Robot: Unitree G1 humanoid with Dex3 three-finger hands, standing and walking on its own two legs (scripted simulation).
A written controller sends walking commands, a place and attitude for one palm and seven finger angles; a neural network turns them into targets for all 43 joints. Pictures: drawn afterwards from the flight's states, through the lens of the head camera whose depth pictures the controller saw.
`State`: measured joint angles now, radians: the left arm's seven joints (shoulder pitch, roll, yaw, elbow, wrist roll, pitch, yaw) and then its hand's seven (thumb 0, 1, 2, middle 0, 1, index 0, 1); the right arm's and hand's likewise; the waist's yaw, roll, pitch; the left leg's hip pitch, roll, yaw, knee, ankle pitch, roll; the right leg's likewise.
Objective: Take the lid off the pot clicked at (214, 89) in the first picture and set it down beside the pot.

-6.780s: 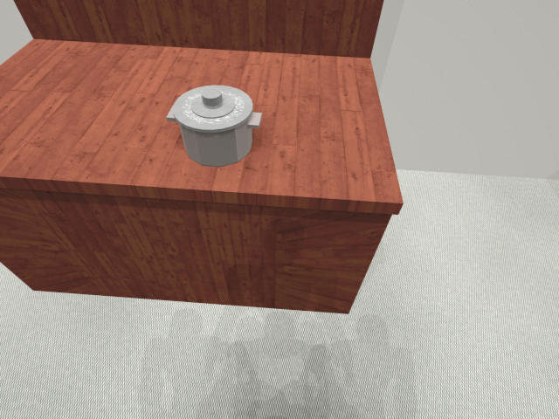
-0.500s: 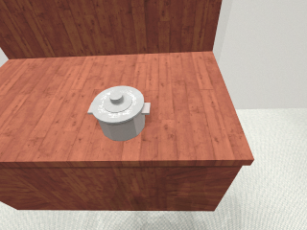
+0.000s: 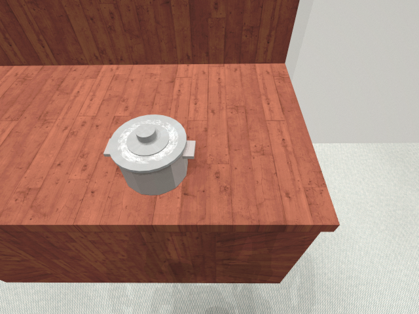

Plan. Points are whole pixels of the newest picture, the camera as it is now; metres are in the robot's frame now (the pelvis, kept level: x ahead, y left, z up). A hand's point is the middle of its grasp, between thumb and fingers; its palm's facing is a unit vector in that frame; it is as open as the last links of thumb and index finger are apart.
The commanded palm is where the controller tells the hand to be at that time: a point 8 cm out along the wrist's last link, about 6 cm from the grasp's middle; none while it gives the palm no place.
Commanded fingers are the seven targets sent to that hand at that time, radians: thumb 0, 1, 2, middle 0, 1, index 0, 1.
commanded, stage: come to a stop and stand still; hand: left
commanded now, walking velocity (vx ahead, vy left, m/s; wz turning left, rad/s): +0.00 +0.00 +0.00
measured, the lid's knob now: (146, 133) +0.48 +0.18 +0.05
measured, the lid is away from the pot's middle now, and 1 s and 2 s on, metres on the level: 0.00 0.00 0.00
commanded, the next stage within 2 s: look again from close up in 0.04 s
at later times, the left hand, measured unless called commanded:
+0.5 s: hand out of the picture +0.01 +0.18 -0.17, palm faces +0.00 -0.98 -0.20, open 7.4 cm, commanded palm none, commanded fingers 0.00 0.90 0.90 -0.20 -0.30 -0.20 -0.30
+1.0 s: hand out of the picture +0.00 +0.19 -0.17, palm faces +0.03 -0.98 -0.19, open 7.3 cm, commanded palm +0.08 +0.24 -0.06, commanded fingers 0.00 0.90 0.90 -0.33 -0.44 -0.33 -0.44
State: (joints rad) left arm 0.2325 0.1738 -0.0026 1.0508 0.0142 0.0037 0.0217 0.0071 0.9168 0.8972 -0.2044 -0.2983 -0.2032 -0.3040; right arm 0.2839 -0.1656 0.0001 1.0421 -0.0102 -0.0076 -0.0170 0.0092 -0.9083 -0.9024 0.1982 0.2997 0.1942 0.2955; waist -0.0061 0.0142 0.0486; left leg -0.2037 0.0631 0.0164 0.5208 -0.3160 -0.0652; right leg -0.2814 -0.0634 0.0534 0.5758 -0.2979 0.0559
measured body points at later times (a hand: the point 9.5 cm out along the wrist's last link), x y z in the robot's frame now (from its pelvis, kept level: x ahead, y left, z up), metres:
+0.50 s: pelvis +0.00 +0.01 +0.00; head +0.03 +0.01 +0.45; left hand +0.01 +0.23 -0.16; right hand +0.01 -0.22 -0.16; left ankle -0.03 +0.16 -0.73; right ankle +0.01 -0.16 -0.73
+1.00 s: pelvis -0.01 +0.01 +0.00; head +0.02 +0.02 +0.45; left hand +0.00 +0.24 -0.16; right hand -0.01 -0.20 -0.15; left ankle -0.03 +0.16 -0.73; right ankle +0.01 -0.16 -0.73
